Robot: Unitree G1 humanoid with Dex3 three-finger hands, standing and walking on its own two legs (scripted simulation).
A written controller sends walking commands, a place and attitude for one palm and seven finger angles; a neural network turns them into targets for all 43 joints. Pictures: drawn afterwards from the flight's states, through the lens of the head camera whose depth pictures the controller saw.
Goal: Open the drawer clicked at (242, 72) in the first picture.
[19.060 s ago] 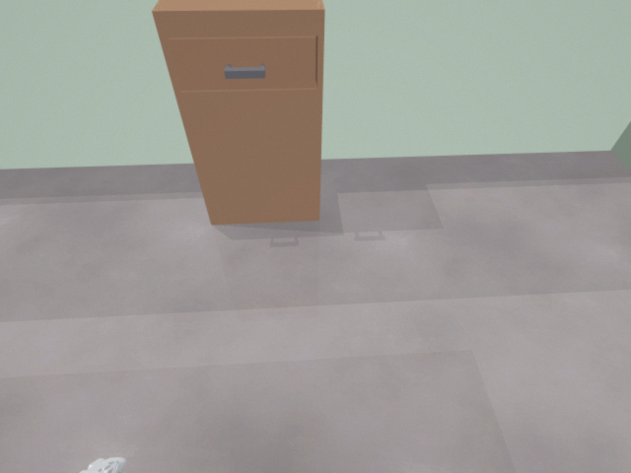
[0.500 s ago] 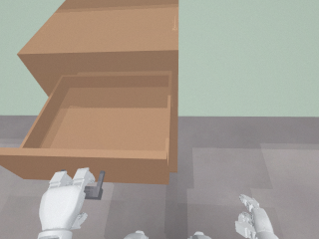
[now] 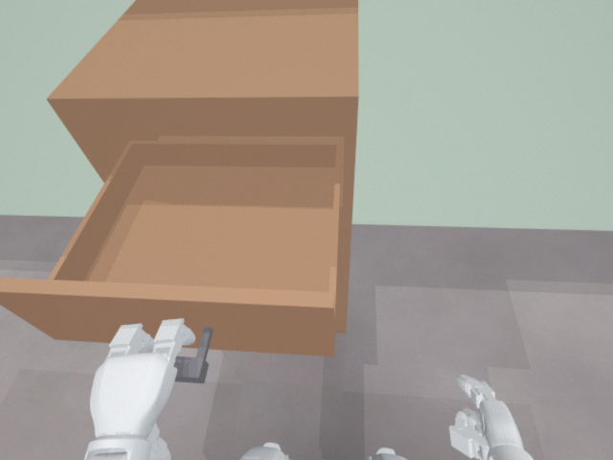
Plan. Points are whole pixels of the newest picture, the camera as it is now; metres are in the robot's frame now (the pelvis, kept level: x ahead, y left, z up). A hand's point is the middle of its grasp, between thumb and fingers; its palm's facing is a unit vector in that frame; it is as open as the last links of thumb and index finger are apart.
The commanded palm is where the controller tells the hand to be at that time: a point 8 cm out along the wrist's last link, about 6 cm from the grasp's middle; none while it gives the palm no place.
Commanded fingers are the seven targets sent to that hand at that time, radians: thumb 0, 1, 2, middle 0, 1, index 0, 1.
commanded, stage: lift the hand off the handle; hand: left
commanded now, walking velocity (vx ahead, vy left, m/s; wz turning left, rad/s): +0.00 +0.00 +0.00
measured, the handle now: (163, 350) +0.25 +0.22 +0.01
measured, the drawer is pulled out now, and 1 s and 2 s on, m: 0.30 0.30 0.30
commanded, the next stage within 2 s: draw the hand back to the body in 1.30 s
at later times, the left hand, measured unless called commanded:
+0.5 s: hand (137, 374) +0.20 +0.22 +0.04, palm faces +0.01 -0.11 -0.99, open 13.3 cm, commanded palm +0.19 +0.22 +0.11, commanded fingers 0.00 -0.50 0.30 -0.30 -1.20 -0.30 -1.20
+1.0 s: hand (93, 342) +0.21 +0.24 +0.12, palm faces +0.09 -0.13 -0.99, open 13.7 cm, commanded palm +0.18 +0.23 +0.18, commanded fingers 0.00 -0.50 0.30 -0.30 -1.20 -0.30 -1.20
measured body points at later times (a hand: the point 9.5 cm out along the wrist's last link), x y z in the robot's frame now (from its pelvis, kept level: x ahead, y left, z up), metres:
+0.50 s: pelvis +0.02 +0.00 +0.02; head +0.04 -0.03 +0.47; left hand +0.20 +0.23 +0.10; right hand +0.22 -0.22 -0.07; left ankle +0.01 +0.13 -0.68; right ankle +0.02 -0.09 -0.68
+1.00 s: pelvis +0.03 +0.02 +0.05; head +0.03 -0.02 +0.49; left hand +0.20 +0.24 +0.18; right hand +0.25 -0.19 -0.04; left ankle +0.01 +0.13 -0.68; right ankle +0.02 -0.09 -0.68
